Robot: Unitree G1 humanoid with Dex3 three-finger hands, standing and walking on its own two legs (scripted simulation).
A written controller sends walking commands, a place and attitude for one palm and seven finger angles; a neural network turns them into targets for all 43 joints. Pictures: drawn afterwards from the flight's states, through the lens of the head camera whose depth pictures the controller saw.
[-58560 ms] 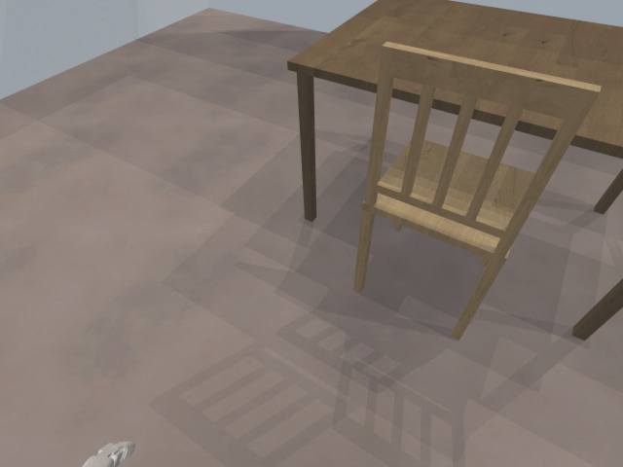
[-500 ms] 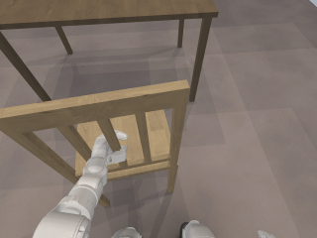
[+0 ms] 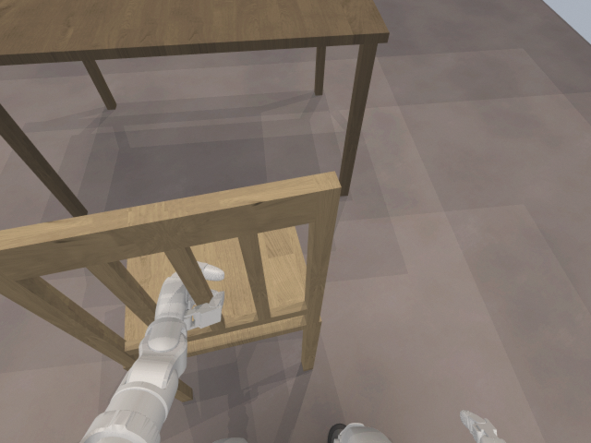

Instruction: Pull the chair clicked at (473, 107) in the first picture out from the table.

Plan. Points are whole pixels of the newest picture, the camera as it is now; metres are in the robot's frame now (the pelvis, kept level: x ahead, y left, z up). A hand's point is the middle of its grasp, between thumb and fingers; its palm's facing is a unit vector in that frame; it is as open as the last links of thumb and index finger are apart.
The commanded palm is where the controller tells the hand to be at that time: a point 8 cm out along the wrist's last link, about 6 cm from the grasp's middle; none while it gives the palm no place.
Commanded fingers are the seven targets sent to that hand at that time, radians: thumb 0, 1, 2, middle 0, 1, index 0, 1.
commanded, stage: stop walking, hand still on the chair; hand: left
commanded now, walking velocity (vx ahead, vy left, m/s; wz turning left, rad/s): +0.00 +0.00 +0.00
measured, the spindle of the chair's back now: (201, 292) +0.33 +0.16 -0.06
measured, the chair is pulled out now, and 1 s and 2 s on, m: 0.50 0.50 0.50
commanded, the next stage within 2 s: open the thumb and straighten the fingers in 0.62 s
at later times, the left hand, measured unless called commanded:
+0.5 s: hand (213, 305) +0.31 +0.14 -0.07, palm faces +0.05 -0.99 -0.16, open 5.8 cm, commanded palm +0.29 +0.19 -0.05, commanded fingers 0.00 0.90 0.90 -0.50 -1.45 -0.50 -1.45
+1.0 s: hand (210, 302) +0.32 +0.15 -0.07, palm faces +0.05 -0.99 -0.15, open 9.0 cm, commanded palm +0.29 +0.19 -0.05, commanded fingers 0.00 -0.55 0.20 -0.38 -1.09 -0.38 -1.09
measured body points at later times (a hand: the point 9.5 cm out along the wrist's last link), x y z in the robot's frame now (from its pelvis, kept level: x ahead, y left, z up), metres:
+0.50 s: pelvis +0.05 +0.01 +0.01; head +0.08 +0.01 +0.46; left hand +0.31 +0.19 -0.05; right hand +0.20 -0.23 -0.10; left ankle +0.00 +0.13 -0.73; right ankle +0.08 -0.12 -0.73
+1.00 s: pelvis +0.04 +0.01 -0.01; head +0.09 +0.00 +0.44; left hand +0.31 +0.20 -0.06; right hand +0.19 -0.24 -0.12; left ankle +0.00 +0.13 -0.73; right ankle +0.08 -0.12 -0.73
